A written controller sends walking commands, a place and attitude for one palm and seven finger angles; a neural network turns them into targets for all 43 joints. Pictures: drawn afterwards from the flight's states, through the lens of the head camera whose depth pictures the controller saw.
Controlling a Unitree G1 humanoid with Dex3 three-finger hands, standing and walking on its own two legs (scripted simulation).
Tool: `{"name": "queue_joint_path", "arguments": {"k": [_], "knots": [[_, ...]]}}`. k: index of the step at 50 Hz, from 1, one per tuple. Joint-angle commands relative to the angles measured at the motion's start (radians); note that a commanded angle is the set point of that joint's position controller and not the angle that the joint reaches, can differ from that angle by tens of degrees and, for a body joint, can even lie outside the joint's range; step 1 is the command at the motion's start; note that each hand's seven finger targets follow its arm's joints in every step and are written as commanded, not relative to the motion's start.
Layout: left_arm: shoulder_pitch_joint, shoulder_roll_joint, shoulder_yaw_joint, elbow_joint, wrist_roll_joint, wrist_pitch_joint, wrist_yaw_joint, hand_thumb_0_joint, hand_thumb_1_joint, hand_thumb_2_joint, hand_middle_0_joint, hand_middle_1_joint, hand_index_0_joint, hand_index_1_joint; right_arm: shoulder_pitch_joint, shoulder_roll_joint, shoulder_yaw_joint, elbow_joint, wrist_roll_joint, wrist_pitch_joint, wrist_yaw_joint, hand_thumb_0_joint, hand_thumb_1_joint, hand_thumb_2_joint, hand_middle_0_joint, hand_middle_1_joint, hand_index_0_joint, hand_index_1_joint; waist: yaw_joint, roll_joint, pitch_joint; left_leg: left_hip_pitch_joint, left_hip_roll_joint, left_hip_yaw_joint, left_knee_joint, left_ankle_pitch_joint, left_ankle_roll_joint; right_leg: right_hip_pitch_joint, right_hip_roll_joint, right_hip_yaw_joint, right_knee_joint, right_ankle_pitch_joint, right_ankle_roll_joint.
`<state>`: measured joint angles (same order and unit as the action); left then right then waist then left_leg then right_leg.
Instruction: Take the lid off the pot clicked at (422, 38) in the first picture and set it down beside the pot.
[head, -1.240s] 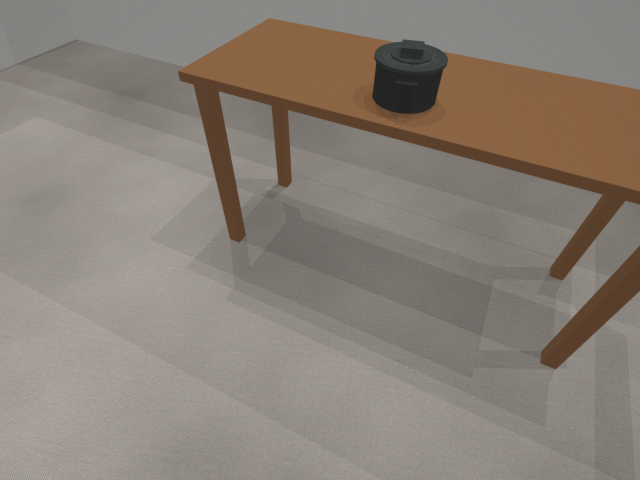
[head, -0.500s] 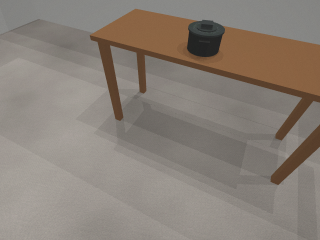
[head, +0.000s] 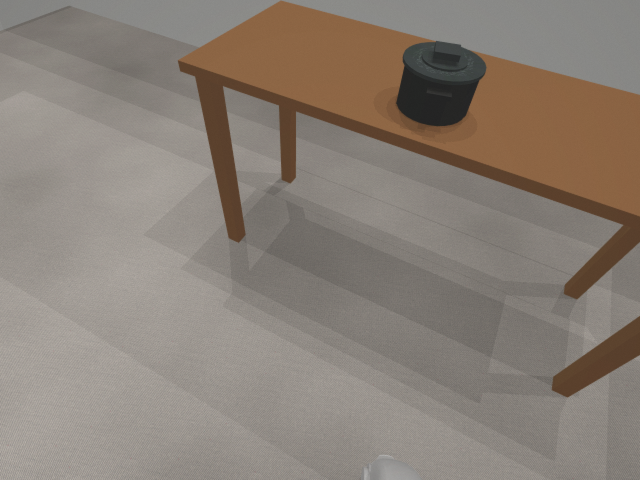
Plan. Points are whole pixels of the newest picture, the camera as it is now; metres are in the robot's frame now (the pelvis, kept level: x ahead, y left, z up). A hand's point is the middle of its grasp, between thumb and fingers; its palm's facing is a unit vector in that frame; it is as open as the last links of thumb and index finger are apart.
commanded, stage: walk to a spot facing it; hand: left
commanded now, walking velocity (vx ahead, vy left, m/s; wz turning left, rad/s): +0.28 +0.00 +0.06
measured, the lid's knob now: (447, 51) +0.92 -0.24 +0.10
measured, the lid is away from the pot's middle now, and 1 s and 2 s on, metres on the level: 0.00 0.00 0.00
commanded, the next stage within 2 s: turn to face it in 0.06 s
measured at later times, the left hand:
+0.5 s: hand (220, 428) +0.23 +0.16 -0.19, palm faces +0.00 -0.98 -0.19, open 7.2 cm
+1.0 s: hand (266, 336) +0.37 +0.10 -0.16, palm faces -0.26 -0.93 -0.26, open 7.3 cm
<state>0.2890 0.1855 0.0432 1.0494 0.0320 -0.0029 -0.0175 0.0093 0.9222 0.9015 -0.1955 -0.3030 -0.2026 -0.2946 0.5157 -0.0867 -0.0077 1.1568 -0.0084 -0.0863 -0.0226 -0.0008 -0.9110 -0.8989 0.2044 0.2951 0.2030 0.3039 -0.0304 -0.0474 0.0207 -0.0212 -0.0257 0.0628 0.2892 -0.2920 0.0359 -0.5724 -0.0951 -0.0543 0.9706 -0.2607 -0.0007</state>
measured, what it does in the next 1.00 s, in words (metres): walks ahead, turning right: right foot, then left foot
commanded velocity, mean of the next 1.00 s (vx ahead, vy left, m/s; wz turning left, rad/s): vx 0.03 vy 0.00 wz -0.38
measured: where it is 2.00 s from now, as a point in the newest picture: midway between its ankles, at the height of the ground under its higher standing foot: (358, 418)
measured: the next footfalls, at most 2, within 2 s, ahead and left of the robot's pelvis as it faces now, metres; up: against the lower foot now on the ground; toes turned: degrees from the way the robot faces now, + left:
right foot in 0.18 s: +0.25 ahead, -0.15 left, +0.00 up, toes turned -6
left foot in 0.48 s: +0.26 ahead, +0.09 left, +0.00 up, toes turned +2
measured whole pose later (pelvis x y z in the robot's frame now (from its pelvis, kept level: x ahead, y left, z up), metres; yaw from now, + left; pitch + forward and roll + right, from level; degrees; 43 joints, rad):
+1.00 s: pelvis +0.25 -0.07 +0.00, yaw -18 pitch +1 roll +1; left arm 0.23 0.18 0.06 0.94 0.03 0.02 0.01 0.00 0.91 0.90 -0.20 -0.30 -0.20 -0.29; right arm 0.21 -0.23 -0.07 0.97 -0.01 0.04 -0.02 0.00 -0.92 -0.90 0.20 0.29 0.20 0.30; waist 0.00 0.02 0.06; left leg -0.43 0.08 0.05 0.94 -0.42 -0.05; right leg -0.29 0.02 -0.03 0.49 -0.21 -0.06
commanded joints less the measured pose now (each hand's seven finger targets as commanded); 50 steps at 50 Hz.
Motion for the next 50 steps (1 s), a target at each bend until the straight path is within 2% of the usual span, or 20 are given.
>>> {"name": "queue_joint_path", "arguments": {"k": [1,4,7,8,9,10,12,15,22,24,25,29,34,36,37,38,39,41,45,50], "knots": [[-0.166,0.023,0.009,-0.143,-0.017,-0.041,-0.013,0.000,0.900,0.900,-0.200,-0.300,-0.200,-0.300,0.052,-0.173,-0.038,-0.012,-0.003,-0.018,-0.016,0.000,-0.900,-0.900,0.200,0.300,0.200,0.300,-0.010,0.181,0.119,-0.013,0.247,-0.110,-0.114,0.378,0.144,-0.052,0.002,-0.050,-0.237,0.083,-0.005],[-0.155,0.031,0.019,-0.143,-0.017,-0.045,-0.011,0.000,0.900,0.900,-0.200,-0.300,-0.200,-0.300,0.039,-0.194,-0.049,-0.004,-0.008,-0.009,-0.016,0.000,-0.900,-0.900,0.200,0.300,0.200,0.300,0.002,0.169,0.115,-0.058,0.260,-0.101,-0.070,0.416,0.133,0.100,0.034,-0.064,-0.307,0.105,-0.029],[0.121,0.096,0.044,-0.060,-0.007,-0.061,0.003,0.000,0.900,0.900,-0.200,-0.300,-0.200,-0.300,0.019,-0.193,-0.053,-0.005,-0.003,0.003,-0.012,0.000,-0.900,-0.900,0.200,0.300,0.200,0.300,0.123,0.098,-0.021,-0.161,0.186,-0.057,0.311,0.530,0.076,0.517,0.077,-0.079,-0.420,0.129,-0.053],[0.261,0.191,0.068,-0.025,0.002,-0.076,0.020,0.000,0.900,0.900,-0.200,-0.300,-0.200,-0.300,0.050,-0.156,-0.046,-0.026,0.007,0.005,-0.001,0.000,-0.900,-0.900,0.200,0.300,0.200,0.300,0.166,-0.087,-0.139,-0.370,0.102,-0.007,0.613,0.241,0.030,0.764,-0.127,0.163,-0.483,0.113,-0.120],[0.333,0.282,0.088,-0.006,-0.010,-0.072,0.031,0.000,0.900,0.900,-0.200,-0.300,-0.200,-0.300,0.087,-0.105,-0.042,-0.056,0.017,0.005,-0.003,0.000,-0.900,-0.900,0.200,0.300,0.200,0.300,0.146,-0.234,-0.240,-0.522,-0.002,-0.006,0.987,-0.285,0.003,0.827,-0.415,0.592,-0.643,0.201,-0.247],[0.253,0.246,0.082,-0.019,-0.022,-0.061,0.035,0.000,0.900,0.900,-0.200,-0.300,-0.200,-0.300,0.010,-0.126,-0.050,-0.061,0.014,0.011,-0.006,0.000,-0.900,-0.900,0.200,0.300,0.200,0.300,0.142,-0.111,-0.178,-0.536,0.065,-0.075,1.080,-0.268,0.012,0.682,-0.383,0.563,-0.688,0.069,-0.283],[0.068,0.136,0.049,-0.059,-0.017,-0.052,0.046,0.000,0.900,0.900,-0.200,-0.300,-0.200,-0.300,-0.098,-0.106,-0.045,-0.097,-0.006,0.023,0.002,0.000,-0.900,-0.900,0.200,0.300,0.200,0.300,0.072,-0.094,-0.005,-0.553,0.151,-0.083,1.047,-0.162,-0.001,0.384,-0.299,0.407,-0.709,0.026,-0.262],[-0.041,0.091,0.033,-0.094,-0.001,-0.045,0.054,0.000,0.900,0.900,-0.200,-0.300,-0.200,-0.300,-0.057,-0.063,-0.033,-0.094,-0.012,0.055,0.000,0.000,-0.900,-0.900,0.200,0.300,0.200,0.300,-0.013,-0.051,-0.001,-0.325,0.158,-0.032,0.699,-0.198,-0.040,0.141,-0.197,0.192,-0.692,0.249,-0.209],[-0.056,0.121,0.053,-0.132,-0.018,-0.001,0.027,0.000,0.900,0.900,-0.200,-0.300,-0.200,-0.300,-0.091,-0.143,-0.044,-0.158,-0.005,0.049,-0.012,0.000,-0.900,-0.900,0.200,0.300,0.200,0.300,-0.031,-0.027,-0.024,-0.046,0.099,0.033,0.197,0.043,-0.081,0.057,-0.040,0.211,-0.565,0.006,-0.114],[-0.064,0.049,0.045,-0.179,-0.025,0.006,0.011,0.000,0.900,0.900,-0.200,-0.300,-0.200,-0.300,-0.090,-0.299,-0.071,-0.202,-0.021,0.047,-0.019,0.000,-0.900,-0.900,0.200,0.300,0.200,0.300,-0.047,0.333,0.026,-0.075,0.451,-0.381,-0.068,-0.018,0.080,-0.075,0.142,0.019,-0.198,-0.257,-0.003],[-0.094,0.086,0.055,-0.193,-0.013,0.010,0.010,0.000,0.900,0.900,-0.200,-0.300,-0.200,-0.300,-0.138,-0.301,-0.073,-0.218,-0.022,0.049,-0.018,0.000,-0.900,-0.900,0.200,0.300,0.200,0.300,-0.041,0.282,0.066,-0.144,0.511,-0.407,-0.104,0.015,0.142,-0.076,0.086,0.059,-0.013,-0.288,0.005],[-0.008,0.073,0.061,-0.153,-0.014,0.020,-0.004,0.000,0.900,0.900,-0.200,-0.300,-0.200,-0.300,-0.295,-0.241,-0.054,-0.268,-0.018,0.045,-0.019,0.000,-0.900,-0.900,0.200,0.300,0.200,0.300,0.040,0.213,0.006,-0.089,0.364,-0.034,0.028,0.520,0.097,-0.025,0.036,0.033,0.082,-0.154,0.036],[-0.042,0.053,0.047,-0.185,-0.011,0.015,-0.007,0.000,0.900,0.900,-0.200,-0.300,-0.200,-0.300,-0.249,-0.275,-0.085,-0.248,-0.021,0.065,-0.008,0.000,-0.900,-0.900,0.200,0.300,0.200,0.300,0.001,0.243,-0.028,-0.039,0.347,0.078,0.142,0.594,0.070,0.139,0.073,-0.065,-0.266,-0.114,0.022],[0.023,0.072,0.055,-0.171,-0.007,0.004,-0.007,0.000,0.900,0.900,-0.200,-0.300,-0.200,-0.300,-0.266,-0.282,-0.094,-0.252,-0.016,0.073,-0.005,0.000,-0.900,-0.900,0.200,0.300,0.200,0.300,0.039,0.205,-0.063,-0.063,0.322,0.118,0.260,0.521,0.024,0.277,0.095,-0.084,-0.444,0.041,0.007],[0.089,0.130,0.067,-0.153,-0.003,-0.007,-0.002,0.000,0.900,0.900,-0.200,-0.300,-0.200,-0.300,-0.265,-0.262,-0.093,-0.261,-0.008,0.073,0.000,0.000,-0.900,-0.900,0.200,0.300,0.200,0.300,0.073,0.103,-0.101,-0.189,0.277,0.153,0.414,0.386,-0.023,0.459,0.047,-0.008,-0.531,0.242,-0.016],[0.139,0.267,0.093,-0.148,0.006,-0.022,0.018,0.000,0.900,0.900,-0.200,-0.300,-0.200,-0.300,-0.257,-0.168,-0.071,-0.295,-0.001,0.075,0.009,0.000,-0.900,-0.900,0.200,0.300,0.200,0.300,0.094,-0.248,-0.133,-0.507,0.143,0.187,0.669,-0.122,-0.088,0.660,-0.230,0.382,-0.601,0.583,-0.127],[0.196,0.276,0.091,-0.135,-0.018,-0.014,0.028,0.000,0.900,0.900,-0.200,-0.300,-0.200,-0.300,-0.320,-0.182,-0.066,-0.320,0.002,0.083,-0.007,0.000,-0.900,-0.900,0.200,0.300,0.200,0.300,0.128,-0.177,-0.144,-0.517,0.121,0.020,0.780,-0.358,-0.090,0.598,-0.330,0.414,-0.594,0.747,-0.238],[0.103,0.216,0.081,-0.138,-0.013,-0.005,0.039,0.000,0.900,0.900,-0.200,-0.300,-0.200,-0.300,-0.349,-0.186,-0.067,-0.299,-0.001,0.095,-0.013,0.000,-0.900,-0.900,0.200,0.300,0.200,0.300,0.092,-0.185,-0.092,-0.569,0.131,-0.061,0.911,-0.261,-0.088,0.512,-0.243,0.396,-0.622,0.553,-0.238],[-0.040,0.173,0.066,-0.183,-0.007,0.005,0.044,0.000,0.900,0.900,-0.200,-0.300,-0.200,-0.300,-0.289,-0.175,-0.061,-0.247,-0.009,0.106,-0.001,0.000,-0.900,-0.900,0.200,0.300,0.200,0.300,0.032,-0.061,-0.069,-0.453,0.129,-0.032,0.765,-0.138,-0.094,0.365,-0.148,0.249,-0.657,0.326,-0.200],[-0.041,0.195,0.070,-0.173,-0.006,0.015,0.036,0.000,0.900,0.900,-0.200,-0.300,-0.200,-0.300,-0.274,-0.166,-0.053,-0.246,-0.004,0.100,-0.001,0.000,-0.900,-0.900,0.200,0.300,0.200,0.300,0.043,-0.071,-0.049,-0.380,0.089,-0.007,0.532,-0.127,-0.083,0.360,-0.127,0.285,-0.677,0.208,-0.205]]}}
